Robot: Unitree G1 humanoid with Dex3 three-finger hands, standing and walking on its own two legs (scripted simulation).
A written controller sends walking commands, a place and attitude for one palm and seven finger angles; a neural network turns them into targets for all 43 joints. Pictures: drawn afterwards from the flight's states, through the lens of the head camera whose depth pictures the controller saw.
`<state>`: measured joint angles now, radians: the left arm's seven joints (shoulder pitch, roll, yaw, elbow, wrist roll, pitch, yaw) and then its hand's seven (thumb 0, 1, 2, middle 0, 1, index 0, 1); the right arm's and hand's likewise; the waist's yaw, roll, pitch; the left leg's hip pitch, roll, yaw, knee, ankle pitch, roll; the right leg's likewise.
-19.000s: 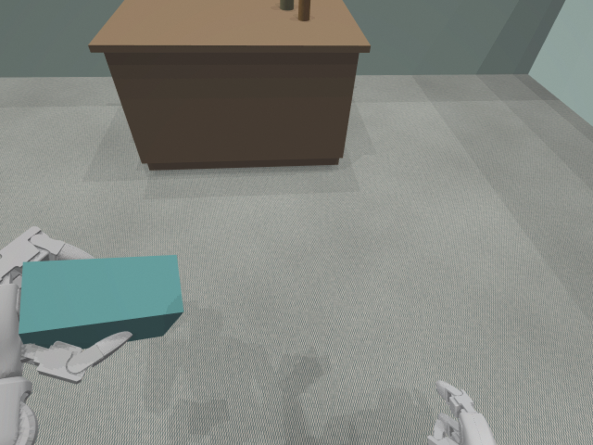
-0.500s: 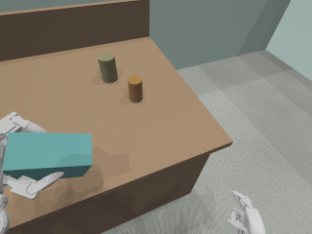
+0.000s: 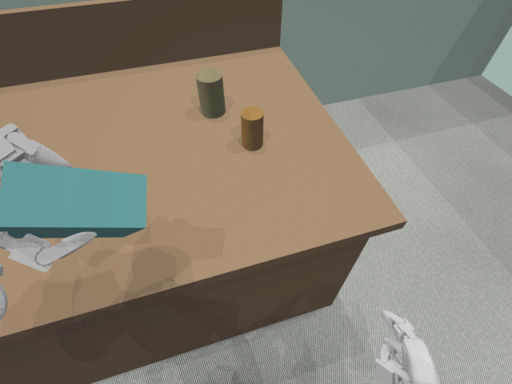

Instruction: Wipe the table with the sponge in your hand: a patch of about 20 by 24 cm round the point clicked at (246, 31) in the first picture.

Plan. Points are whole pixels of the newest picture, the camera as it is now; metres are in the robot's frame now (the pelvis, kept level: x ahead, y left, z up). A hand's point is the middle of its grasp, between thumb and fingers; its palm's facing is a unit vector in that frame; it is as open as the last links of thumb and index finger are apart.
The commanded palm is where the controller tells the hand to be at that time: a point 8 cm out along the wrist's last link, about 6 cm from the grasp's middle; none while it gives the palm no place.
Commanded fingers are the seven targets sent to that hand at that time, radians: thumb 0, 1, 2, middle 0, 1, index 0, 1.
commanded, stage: come to a stop and stand still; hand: left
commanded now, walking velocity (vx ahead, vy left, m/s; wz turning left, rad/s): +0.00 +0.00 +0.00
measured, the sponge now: (97, 207) +0.27 +0.22 +0.18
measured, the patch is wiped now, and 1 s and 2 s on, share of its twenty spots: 0.00 0.00 0.00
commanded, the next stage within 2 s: look again from close up in 1.56 s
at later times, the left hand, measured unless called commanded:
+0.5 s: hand out of the picture +0.21 +0.34 +0.19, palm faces +0.39 -0.83 -0.39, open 10.2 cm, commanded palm +0.15 +0.36 +0.18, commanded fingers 0.00 0.10 1.30 -1.20 -1.60 -1.20 -1.60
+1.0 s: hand out of the picture +0.19 +0.31 +0.17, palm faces +0.36 -0.86 -0.35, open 10.2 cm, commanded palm +0.13 +0.34 +0.18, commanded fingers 0.00 0.10 1.30 -1.20 -1.60 -1.20 -1.60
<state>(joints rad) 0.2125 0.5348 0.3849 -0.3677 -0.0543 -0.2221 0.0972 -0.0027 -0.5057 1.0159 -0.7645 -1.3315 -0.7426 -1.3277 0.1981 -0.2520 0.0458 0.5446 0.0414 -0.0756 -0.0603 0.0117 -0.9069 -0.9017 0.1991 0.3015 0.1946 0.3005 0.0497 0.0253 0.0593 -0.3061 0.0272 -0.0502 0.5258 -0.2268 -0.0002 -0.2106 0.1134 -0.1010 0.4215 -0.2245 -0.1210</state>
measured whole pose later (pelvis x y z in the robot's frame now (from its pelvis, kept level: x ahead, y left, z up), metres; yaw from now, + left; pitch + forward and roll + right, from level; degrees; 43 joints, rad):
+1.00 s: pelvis -0.04 +0.07 +0.00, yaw -2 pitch +0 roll -1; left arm 0.40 0.41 0.35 -0.42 -0.08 -0.21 0.11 0.00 -0.51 1.02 -0.76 -1.33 -0.74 -1.33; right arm 0.24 -0.23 0.02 0.61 0.03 -0.14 0.00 0.01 -0.90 -0.90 0.20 0.30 0.20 0.30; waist 0.03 -0.02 0.02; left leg -0.31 -0.06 -0.03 0.49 -0.17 0.05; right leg -0.27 0.02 -0.08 0.45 -0.18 -0.03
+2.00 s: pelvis -0.02 +0.06 +0.01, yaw -3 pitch -1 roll -1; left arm 0.44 0.36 0.31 -0.43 -0.07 -0.14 0.10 0.00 -0.51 1.02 -0.76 -1.33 -0.74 -1.33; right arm 0.22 -0.22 0.05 0.58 0.03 -0.10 -0.05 0.01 -0.90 -0.90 0.20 0.30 0.20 0.30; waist 0.02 0.00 0.00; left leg -0.23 -0.05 -0.02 0.41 -0.17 0.05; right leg -0.19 0.03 -0.06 0.36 -0.16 -0.03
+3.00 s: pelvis +0.00 +0.09 +0.01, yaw -3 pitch +0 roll -2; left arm 0.41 0.37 0.34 -0.47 -0.05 -0.25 0.10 0.00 -0.51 1.02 -0.76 -1.33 -0.74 -1.33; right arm 0.19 -0.19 0.03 0.57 0.01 -0.11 -0.03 0.01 -0.90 -0.90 0.20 0.30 0.20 0.30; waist 0.03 -0.02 0.03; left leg -0.24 -0.07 -0.01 0.44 -0.21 0.08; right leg -0.18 0.01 -0.05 0.37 -0.19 0.01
